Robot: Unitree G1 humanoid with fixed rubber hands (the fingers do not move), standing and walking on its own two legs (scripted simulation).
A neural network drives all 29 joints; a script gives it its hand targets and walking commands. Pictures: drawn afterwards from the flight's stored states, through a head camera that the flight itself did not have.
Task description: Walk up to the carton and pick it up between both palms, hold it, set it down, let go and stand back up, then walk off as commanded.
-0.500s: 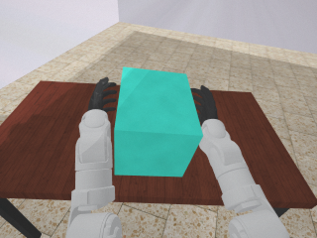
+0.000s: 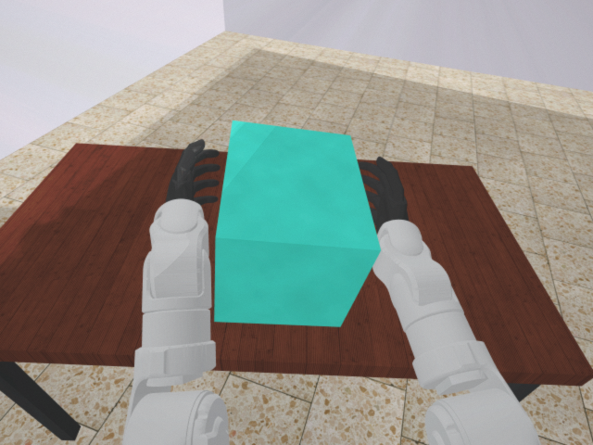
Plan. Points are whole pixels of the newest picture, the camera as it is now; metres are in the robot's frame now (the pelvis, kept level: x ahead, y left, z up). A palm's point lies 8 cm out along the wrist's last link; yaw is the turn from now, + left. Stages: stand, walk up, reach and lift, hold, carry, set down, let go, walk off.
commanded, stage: hold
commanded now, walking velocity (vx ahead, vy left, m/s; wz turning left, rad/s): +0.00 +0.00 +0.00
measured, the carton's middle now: (286, 223) +0.37 +0.01 +0.13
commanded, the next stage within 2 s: none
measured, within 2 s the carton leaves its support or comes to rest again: neither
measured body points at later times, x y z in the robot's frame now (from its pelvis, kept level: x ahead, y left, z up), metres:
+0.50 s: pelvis +0.00 +0.01 +0.00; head -0.04 +0.04 +0.45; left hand +0.37 +0.15 +0.18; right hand +0.36 -0.12 +0.16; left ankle +0.02 +0.13 -0.75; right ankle +0.01 -0.11 -0.75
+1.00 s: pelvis +0.00 +0.00 +0.00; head -0.04 +0.03 +0.45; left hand +0.37 +0.14 +0.19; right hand +0.36 -0.12 +0.17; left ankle +0.02 +0.13 -0.75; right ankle +0.01 -0.11 -0.75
